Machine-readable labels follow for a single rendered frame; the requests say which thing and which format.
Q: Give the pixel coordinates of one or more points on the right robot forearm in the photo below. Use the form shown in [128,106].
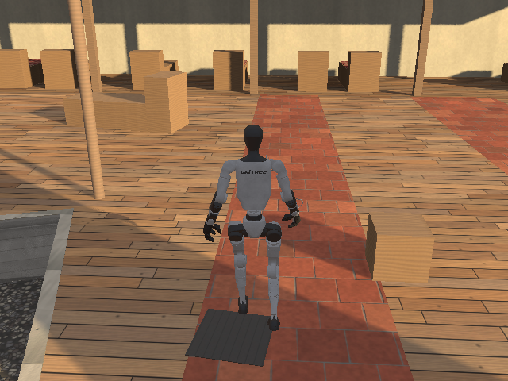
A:
[292,206]

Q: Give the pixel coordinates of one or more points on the robot left hand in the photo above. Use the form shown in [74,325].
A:
[208,229]

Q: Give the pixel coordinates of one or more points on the robot torso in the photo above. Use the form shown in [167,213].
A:
[253,191]

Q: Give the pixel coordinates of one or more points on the right robot foot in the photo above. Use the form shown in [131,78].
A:
[273,324]

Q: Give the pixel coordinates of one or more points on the robot right hand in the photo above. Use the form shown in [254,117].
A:
[289,216]

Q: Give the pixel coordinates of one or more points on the left robot upper arm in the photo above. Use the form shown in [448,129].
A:
[224,179]

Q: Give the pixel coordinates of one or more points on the right robot upper arm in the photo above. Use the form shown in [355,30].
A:
[283,180]

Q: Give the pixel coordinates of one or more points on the left robot forearm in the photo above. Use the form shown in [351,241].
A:
[214,211]

